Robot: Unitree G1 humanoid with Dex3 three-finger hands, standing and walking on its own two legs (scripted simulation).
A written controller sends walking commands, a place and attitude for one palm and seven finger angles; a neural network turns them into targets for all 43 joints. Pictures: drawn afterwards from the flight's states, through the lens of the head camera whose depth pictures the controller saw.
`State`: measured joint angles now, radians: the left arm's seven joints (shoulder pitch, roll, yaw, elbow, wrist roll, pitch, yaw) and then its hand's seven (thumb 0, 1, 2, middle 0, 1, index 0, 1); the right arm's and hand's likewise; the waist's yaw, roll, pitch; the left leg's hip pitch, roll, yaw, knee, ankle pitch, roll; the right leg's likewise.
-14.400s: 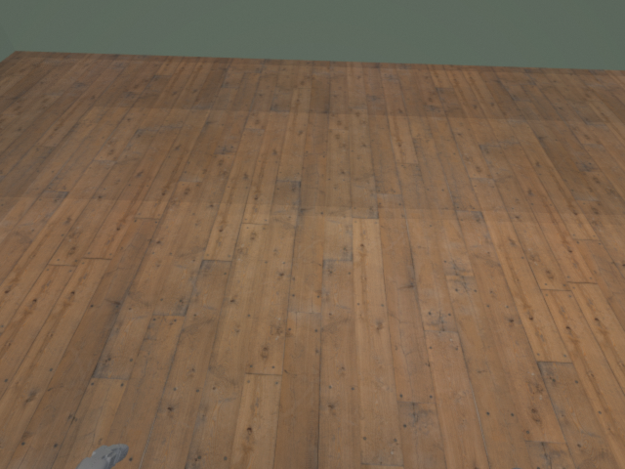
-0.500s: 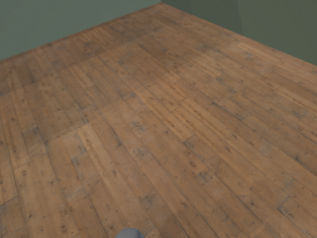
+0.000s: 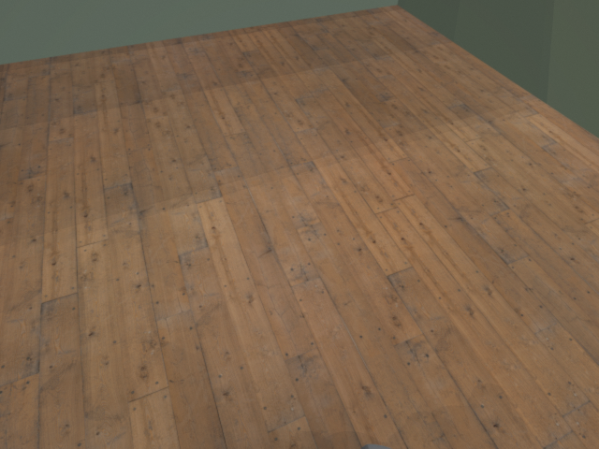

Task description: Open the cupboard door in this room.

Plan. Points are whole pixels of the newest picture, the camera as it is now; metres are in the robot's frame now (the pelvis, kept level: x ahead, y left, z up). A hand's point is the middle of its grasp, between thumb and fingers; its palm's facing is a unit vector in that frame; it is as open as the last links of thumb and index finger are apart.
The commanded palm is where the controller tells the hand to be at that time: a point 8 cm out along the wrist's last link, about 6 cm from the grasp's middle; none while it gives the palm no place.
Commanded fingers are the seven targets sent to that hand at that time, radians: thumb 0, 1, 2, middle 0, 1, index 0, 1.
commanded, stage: turn or walk to find it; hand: left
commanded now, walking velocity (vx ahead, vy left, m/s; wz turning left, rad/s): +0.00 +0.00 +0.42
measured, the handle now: out of the picture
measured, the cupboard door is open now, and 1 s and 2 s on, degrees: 0 0 0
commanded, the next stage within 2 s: stand and wait in 1.40 s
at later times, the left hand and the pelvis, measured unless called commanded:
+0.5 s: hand out of the picture -0.02 +0.14 -0.15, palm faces +0.26 -0.93 -0.27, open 7.4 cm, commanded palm none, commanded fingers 0.00 0.90 0.90 -0.20 -0.30 -0.20 -0.30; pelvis -0.03 -0.06 +0.00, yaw +14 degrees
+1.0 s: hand out of the picture -0.09 +0.19 -0.16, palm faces +0.46 -0.85 -0.25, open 7.4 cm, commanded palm none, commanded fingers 0.00 0.90 0.90 -0.20 -0.30 -0.20 -0.30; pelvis -0.06 -0.04 +0.00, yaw +26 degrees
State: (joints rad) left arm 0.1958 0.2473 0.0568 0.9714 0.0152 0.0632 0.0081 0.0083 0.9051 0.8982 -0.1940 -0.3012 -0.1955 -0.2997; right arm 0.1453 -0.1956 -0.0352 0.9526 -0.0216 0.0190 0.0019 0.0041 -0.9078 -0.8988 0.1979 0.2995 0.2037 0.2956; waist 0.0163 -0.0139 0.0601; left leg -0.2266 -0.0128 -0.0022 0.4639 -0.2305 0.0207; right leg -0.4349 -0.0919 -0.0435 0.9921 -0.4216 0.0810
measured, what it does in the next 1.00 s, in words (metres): steps on the spot, turning left: right foot, then left foot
